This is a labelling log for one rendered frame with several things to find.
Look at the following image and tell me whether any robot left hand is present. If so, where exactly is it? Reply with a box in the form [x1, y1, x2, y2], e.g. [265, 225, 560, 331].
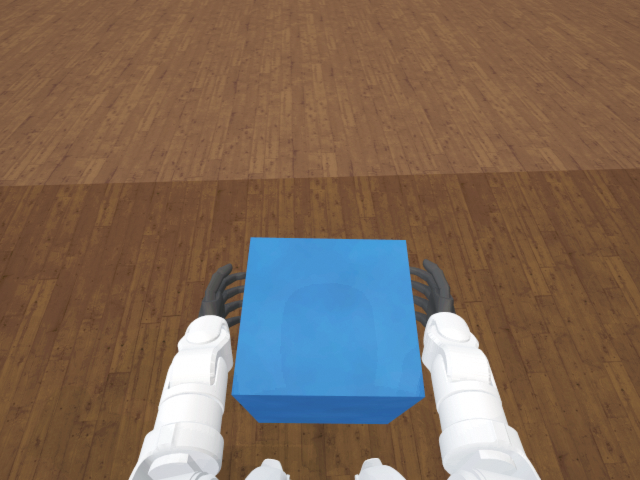
[198, 263, 246, 328]

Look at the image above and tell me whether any right robot forearm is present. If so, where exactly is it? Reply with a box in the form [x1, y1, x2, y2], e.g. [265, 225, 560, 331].
[422, 312, 541, 480]

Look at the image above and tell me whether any carton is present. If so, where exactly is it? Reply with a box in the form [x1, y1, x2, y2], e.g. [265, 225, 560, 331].
[231, 237, 425, 424]

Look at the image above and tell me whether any left robot forearm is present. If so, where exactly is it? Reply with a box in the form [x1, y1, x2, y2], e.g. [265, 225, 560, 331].
[129, 315, 233, 480]

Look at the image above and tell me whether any right robot shin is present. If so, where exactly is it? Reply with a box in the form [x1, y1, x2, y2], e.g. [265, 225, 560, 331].
[360, 458, 382, 472]

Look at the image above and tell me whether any robot right hand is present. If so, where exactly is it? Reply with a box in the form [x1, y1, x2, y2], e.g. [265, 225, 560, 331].
[409, 259, 456, 328]

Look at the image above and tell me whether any left robot shin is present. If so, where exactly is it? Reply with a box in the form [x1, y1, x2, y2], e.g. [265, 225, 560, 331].
[261, 459, 283, 471]

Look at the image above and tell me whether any robot shin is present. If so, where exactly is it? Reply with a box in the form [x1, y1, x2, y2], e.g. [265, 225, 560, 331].
[261, 459, 283, 471]
[360, 458, 382, 472]

